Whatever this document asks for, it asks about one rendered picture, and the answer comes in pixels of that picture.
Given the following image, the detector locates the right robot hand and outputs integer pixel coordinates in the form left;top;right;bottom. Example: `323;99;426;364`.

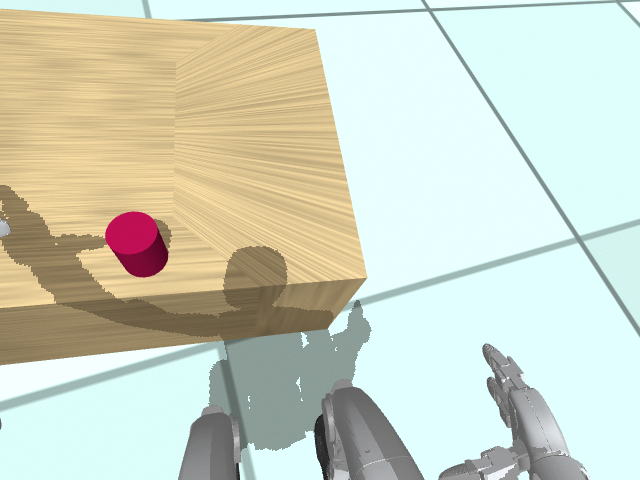
438;343;571;480

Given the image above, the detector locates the right robot foot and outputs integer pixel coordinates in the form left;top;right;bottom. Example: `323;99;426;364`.
314;414;350;480

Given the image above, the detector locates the right robot arm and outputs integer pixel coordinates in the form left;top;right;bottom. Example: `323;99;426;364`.
529;455;591;480

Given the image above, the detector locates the can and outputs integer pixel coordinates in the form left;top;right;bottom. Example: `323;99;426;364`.
105;212;168;277

